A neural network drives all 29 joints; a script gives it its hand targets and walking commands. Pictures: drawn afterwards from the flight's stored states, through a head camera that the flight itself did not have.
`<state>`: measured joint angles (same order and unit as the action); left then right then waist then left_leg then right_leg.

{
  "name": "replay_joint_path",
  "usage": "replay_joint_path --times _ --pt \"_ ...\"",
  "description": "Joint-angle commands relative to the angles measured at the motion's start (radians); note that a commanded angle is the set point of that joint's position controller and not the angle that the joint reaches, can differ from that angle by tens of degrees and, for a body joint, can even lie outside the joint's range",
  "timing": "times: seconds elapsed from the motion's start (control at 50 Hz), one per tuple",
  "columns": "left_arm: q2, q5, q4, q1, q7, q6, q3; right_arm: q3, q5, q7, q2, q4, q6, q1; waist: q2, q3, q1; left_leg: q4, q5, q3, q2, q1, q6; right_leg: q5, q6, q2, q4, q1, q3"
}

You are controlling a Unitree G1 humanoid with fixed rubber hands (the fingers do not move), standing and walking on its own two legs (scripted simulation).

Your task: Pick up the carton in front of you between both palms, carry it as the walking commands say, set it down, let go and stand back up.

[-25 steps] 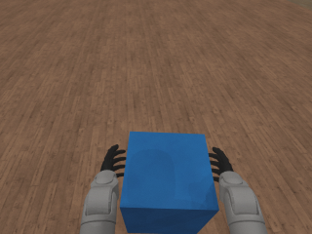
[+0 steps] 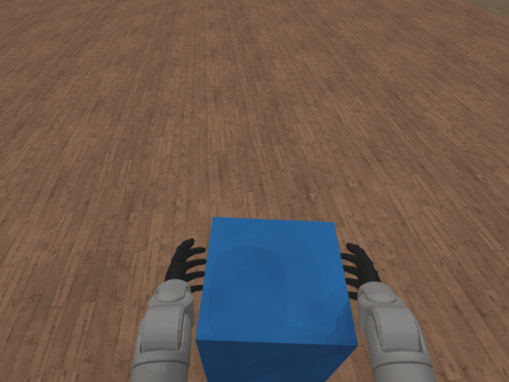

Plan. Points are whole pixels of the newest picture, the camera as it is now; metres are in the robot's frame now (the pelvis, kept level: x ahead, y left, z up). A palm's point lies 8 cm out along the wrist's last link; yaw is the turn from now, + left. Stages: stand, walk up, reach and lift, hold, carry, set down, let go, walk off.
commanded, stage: carry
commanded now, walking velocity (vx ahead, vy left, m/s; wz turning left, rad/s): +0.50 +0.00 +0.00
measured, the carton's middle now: (268, 306) +0.30 +0.01 -0.06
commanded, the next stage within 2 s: none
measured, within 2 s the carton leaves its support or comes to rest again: neither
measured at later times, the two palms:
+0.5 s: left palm (192, 200) +0.45 +0.14 +0.06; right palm (348, 203) +0.44 -0.15 +0.05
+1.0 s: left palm (214, 145) +0.64 +0.12 +0.05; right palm (339, 148) +0.63 -0.18 +0.04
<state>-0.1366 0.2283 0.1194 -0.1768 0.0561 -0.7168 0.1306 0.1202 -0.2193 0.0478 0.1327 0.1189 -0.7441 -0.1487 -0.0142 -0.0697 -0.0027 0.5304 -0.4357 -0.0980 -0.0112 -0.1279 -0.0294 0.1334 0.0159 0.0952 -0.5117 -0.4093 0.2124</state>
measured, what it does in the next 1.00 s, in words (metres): walks ahead: left foot, then right foot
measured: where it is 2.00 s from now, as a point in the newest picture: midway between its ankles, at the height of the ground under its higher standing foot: (270, 377)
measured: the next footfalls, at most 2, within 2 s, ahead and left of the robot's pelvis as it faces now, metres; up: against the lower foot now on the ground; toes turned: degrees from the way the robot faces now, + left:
left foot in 0.46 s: +0.23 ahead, +0.12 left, +0.00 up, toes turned +10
right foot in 0.74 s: +0.38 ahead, -0.12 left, +0.00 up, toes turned -8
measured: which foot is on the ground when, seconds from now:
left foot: down 0.00-0.16, up 0.18-0.44, down 0.46-0.76, up 0.78-0.90, down 0.92-1.00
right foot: down 0.00-0.46, up 0.48-0.72, down 0.74-1.00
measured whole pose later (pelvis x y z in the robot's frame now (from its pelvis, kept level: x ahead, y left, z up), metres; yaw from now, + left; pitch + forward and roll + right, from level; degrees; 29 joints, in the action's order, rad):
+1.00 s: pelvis +0.36 -0.03 +0.01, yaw -1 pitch +4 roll +0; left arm -0.13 0.20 0.04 -0.15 0.07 -0.72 0.11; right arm 0.10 -0.20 0.06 0.13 0.03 -0.76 -0.13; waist -0.03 -0.06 0.00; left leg 0.44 -0.31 -0.13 -0.07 -0.17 0.03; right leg 0.25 0.04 0.02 -0.44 -0.26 0.21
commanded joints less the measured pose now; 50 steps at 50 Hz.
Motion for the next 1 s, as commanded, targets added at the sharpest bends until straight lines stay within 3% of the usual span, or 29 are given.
replay_joint_path --times 0.0,0.04,0.06,0.1,0.12,0.14,0.16,0.18,0.2,0.22,0.26,0.3,0.36,0.42,0.44,0.46,0.48,0.5,0.54,0.66,0.68,0.72,0.74,0.76,0.78,0.82,0.86,0.94,0.98 --pt "-0.906 -0.241 -0.06 -0.437 -0.252 0.034 -0.546 -0.552 0.259 -0.25 0.869 -0.142 0.065 -0.547 -0.09 -0.106 -0.015 -0.335 -0.164 0.247 -0.203 -0.085 -0.078 0.214 -0.022 -0.009 -0.018 0.081 -0.012" --pt "-0.897 -0.255 -0.062 -0.477 -0.252 0.035 -0.559 -0.533 0.245 -0.248 0.874 -0.104 0.071 -0.515 -0.109 -0.019 -0.013 -0.363 -0.093 0.277 -0.249 -0.03 -0.104 0.196 -0.026 -0.021 -0.064 -0.02 -0.005" --pt "-0.903 -0.257 -0.057 -0.443 -0.247 0.039 -0.571 -0.551 0.263 -0.242 0.868 -0.147 0.075 -0.534 -0.146 -0.018 -0.018 -0.349 0.1 0.271 -0.241 0.036 -0.115 0.194 -0.032 -0.032 -0.045 -0.043 0.008" --pt "-0.871 -0.252 -0.023 -0.424 -0.238 0.032 -0.54 -0.53 0.231 -0.225 0.824 -0.141 0.072 -0.508 -0.1 -0.084 0.001 -0.203 0.402 0.171 -0.223 0.14 -0.099 0.172 -0.013 -0.054 0.017 -0.006 0.02" --pt "-0.876 -0.249 -0.023 -0.389 -0.238 0.034 -0.528 -0.555 0.247 -0.228 0.83 -0.142 0.077 -0.518 -0.036 -0.172 0.018 -0.087 0.535 0.068 -0.188 0.073 -0.064 0.122 0.004 -0.073 0.106 0.205 0.034" --pt "-0.889 -0.27 -0.064 -0.393 -0.242 0.043 -0.532 -0.572 0.257 -0.224 0.836 -0.13 0.063 -0.477 0.046 -0.258 0.03 0.105 0.583 0.004 -0.129 -0.122 -0.008 0.075 0.057 0.042 0.127 0.491 -0.144" --pt "-0.872 -0.263 -0.036 -0.361 -0.243 0.036 -0.536 -0.557 0.247 -0.227 0.851 -0.105 0.054 -0.444 0.253 -0.334 0.047 0.354 0.34 -0.073 -0.031 -0.302 0.052 -0.016 0.164 0.221 0.217 0.665 -0.439" --pt "-0.877 -0.245 -0.01 -0.317 -0.243 0.031 -0.529 -0.58 0.263 -0.231 0.853 -0.177 0.066 -0.492 0.281 -0.316 0.041 0.412 -0.08 0.0 0.015 -0.487 0.048 -0.183 0.238 0.32 0.265 0.759 -0.595" --pt "-0.911 -0.262 -0.024 -0.35 -0.246 0.029 -0.537 -0.557 0.262 -0.233 0.832 -0.163 0.062 -0.496 0.158 -0.291 0.037 0.472 -0.135 0.071 -0.035 -0.511 0.027 -0.165 0.263 0.363 0.263 0.675 -0.579" --pt "-0.919 -0.257 -0.031 -0.324 -0.24 0.029 -0.55 -0.582 0.263 -0.23 0.84 -0.182 0.069 -0.481 0.09 -0.282 0.032 0.427 -0.139 0.095 -0.079 -0.482 0.019 -0.107 0.236 0.331 0.278 0.611 -0.467" --pt "-0.899 -0.275 -0.102 -0.356 -0.239 0.035 -0.594 -0.557 0.265 -0.237 0.866 -0.148 0.065 -0.449 0.048 -0.26 0.033 0.215 -0.043 0.049 -0.074 -0.407 0.021 0.076 0.167 0.307 0.355 0.5 -0.394" --pt "-0.901 -0.297 -0.133 -0.423 -0.242 0.04 -0.622 -0.575 0.26 -0.232 0.843 -0.183 0.07 -0.475 0.148 -0.239 0.022 0.096 0.023 0.014 -0.05 -0.253 0.024 0.206 0.113 0.224 0.378 0.35 -0.257" --pt "-0.857 -0.292 -0.129 -0.392 -0.242 0.032 -0.599 -0.575 0.254 -0.224 0.831 -0.203 0.064 -0.47 0.204 -0.254 0.02 -0.072 0.184 -0.065 -0.018 -0.165 0.039 0.249 0.081 0.176 0.368 0.328 -0.158" --pt "-0.804 -0.226 -0.086 -0.352 -0.223 0.011 -0.539 -0.526 0.232 -0.223 0.794 -0.106 0.039 -0.435 0.107 -0.194 0.003 -0.153 0.221 -0.123 -0.022 0.05 0.05 0.423 0.022 0.112 0.204 0.161 -0.056" --pt "-0.792 -0.206 -0.034 -0.358 -0.222 0.002 -0.51 -0.497 0.229 -0.223 0.781 -0.077 0.038 -0.473 0.003 -0.158 -0.001 -0.202 0.105 -0.01 -0.107 0.111 0.021 0.404 -0.005 0.088 0.087 0.062 -0.026" --pt "-0.804 -0.19 -0.009 -0.35 -0.224 -0.008 -0.483 -0.487 0.219 -0.222 0.786 -0.062 0.03 -0.442 -0.21 -0.139 -0.023 -0.353 -0.098 0.31 -0.3 0.13 -0.034 0.382 -0.047 0.011 -0.158 -0.064 -0.005" --pt "-0.82 -0.196 0.011 -0.337 -0.226 -0.008 -0.496 -0.476 0.231 -0.228 0.78 -0.033 0.034 -0.396 -0.267 -0.106 -0.033 -0.422 -0.165 0.49 -0.387 0.18 -0.12 0.382 -0.043 -0.016 -0.27 -0.21 -0.073" --pt "-0.834 -0.202 0.0 -0.38 -0.237 -0.002 -0.494 -0.466 0.216 -0.231 0.783 -0.052 0.034 -0.388 -0.165 -0.096 -0.036 -0.401 -0.077 0.507 -0.427 0.182 -0.158 0.412 -0.028 0.017 -0.329 -0.243 -0.144" --pt "-0.88 -0.23 -0.026 -0.387 -0.248 0.028 -0.536 -0.513 0.244 -0.239 0.863 -0.061 0.057 -0.46 -0.071 -0.145 -0.03 -0.322 0.423 0.374 -0.407 0.279 -0.165 0.404 -0.022 0.016 -0.357 -0.3 -0.134" --pt "-0.919 -0.275 -0.106 -0.375 -0.233 0.062 -0.624 -0.648 0.332 -0.247 0.891 -0.191 0.102 -0.543 -0.174 -0.26 -0.018 -0.17 0.816 -0.019 -0.226 0.212 -0.038 0.097 -0.017 -0.064 0.012 0.008 -0.018" --pt "-0.893 -0.289 -0.172 -0.353 -0.226 0.059 -0.635 -0.668 0.341 -0.236 0.895 -0.233 0.096 -0.51 -0.123 -0.297 -0.012 -0.136 0.737 -0.084 -0.175 0.181 -0.01 -0.073 -0.032 -0.092 0.103 0.131 0.04" --pt "-0.862 -0.304 -0.231 -0.37 -0.217 0.03 -0.655 -0.667 0.33 -0.224 0.861 -0.259 0.064 -0.454 -0.069 -0.347 0.0 -0.011 0.554 -0.111 -0.139 -0.027 0.061 -0.351 0.003 0.028 0.144 0.435 -0.071" --pt "-0.863 -0.343 -0.232 -0.369 -0.227 0.008 -0.687 -0.683 0.344 -0.217 0.823 -0.313 0.047 -0.455 0.091 -0.417 0.013 0.122 0.323 -0.093 -0.099 -0.157 0.099 -0.677 0.052 0.179 0.122 0.586 -0.257" --pt "-0.788 -0.279 -0.194 -0.323 -0.219 -0.009 -0.625 -0.66 0.31 -0.207 0.796 -0.262 0.016 -0.424 0.235 -0.397 0.016 0.163 -0.021 -0.023 -0.05 -0.244 0.089 -1.088 0.132 0.25 0.075 0.664 -0.329" --pt "-0.817 -0.3 -0.193 -0.281 -0.222 -0.011 -0.62 -0.66 0.317 -0.209 0.801 -0.273 0.003 -0.378 0.222 -0.439 0.02 0.122 -0.121 -0.005 -0.049 -0.269 0.079 -1.059 0.164 0.277 0.076 0.709 -0.324" --pt "-0.774 -0.242 -0.11 -0.204 -0.22 -0.012 -0.567 -0.602 0.245 -0.212 0.771 -0.153 0.004 -0.297 0.164 -0.392 0.014 0.037 -0.105 0.006 -0.048 -0.256 0.071 -0.93 0.145 0.229 0.122 0.66 -0.283" --pt "-0.787 -0.232 -0.126 -0.235 -0.222 0.018 -0.584 -0.599 0.239 -0.221 0.8 -0.153 0.035 -0.34 0.111 -0.356 -0.006 -0.185 0.132 -0.003 -0.073 -0.106 0.071 -0.714 0.09 0.192 0.126 0.542 -0.207" --pt "-0.863 -0.285 -0.154 -0.361 -0.231 0.028 -0.613 -0.649 0.288 -0.218 0.833 -0.24 0.056 -0.479 0.047 -0.317 0.005 -0.118 0.514 0.028 -0.16 0.023 0.053 -0.399 0.021 0.093 0.078 0.346 -0.103" --pt "-0.848 -0.296 -0.113 -0.336 -0.232 0.014 -0.613 -0.627 0.29 -0.22 0.83 -0.188 0.04 -0.431 0.02 -0.314 0.001 -0.055 0.666 0.019 -0.165 0.025 0.064 -0.531 0.02 0.073 0.033 0.338 -0.102"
